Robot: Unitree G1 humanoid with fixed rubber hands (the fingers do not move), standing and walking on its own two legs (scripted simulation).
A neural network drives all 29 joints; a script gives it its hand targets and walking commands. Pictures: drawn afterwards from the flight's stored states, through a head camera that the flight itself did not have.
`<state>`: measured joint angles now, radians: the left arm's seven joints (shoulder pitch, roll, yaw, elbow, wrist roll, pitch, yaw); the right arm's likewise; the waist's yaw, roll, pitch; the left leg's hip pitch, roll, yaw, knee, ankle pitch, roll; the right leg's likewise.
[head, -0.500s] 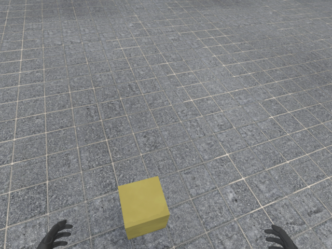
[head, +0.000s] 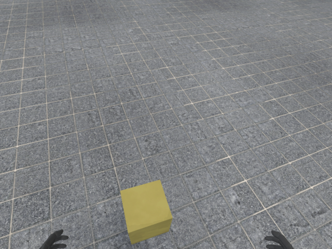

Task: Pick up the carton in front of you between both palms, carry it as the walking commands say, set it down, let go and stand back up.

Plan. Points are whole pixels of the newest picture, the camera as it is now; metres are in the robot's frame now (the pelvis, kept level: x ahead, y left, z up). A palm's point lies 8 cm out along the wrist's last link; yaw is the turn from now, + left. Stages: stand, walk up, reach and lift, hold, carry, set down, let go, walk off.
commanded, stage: stand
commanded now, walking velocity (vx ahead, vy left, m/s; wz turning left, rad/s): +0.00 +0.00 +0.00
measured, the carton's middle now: (145, 212) +0.40 +0.07 -0.65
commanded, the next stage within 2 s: none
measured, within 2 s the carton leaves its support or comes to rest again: neither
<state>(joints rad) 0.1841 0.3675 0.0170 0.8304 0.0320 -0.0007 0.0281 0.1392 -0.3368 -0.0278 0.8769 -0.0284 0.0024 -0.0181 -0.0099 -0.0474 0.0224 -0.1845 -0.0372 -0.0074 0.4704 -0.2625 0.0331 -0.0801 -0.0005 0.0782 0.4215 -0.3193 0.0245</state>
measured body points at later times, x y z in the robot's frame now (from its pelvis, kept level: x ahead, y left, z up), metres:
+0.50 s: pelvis -0.02 +0.00 +0.00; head -0.02 +0.01 +0.45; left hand +0.08 +0.30 -0.12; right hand +0.09 -0.32 -0.10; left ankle -0.01 +0.10 -0.74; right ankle -0.06 -0.14 -0.74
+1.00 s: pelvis -0.02 -0.01 +0.01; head -0.02 +0.01 +0.46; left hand +0.07 +0.31 -0.12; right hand +0.08 -0.32 -0.10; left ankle -0.01 +0.10 -0.74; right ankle -0.06 -0.14 -0.74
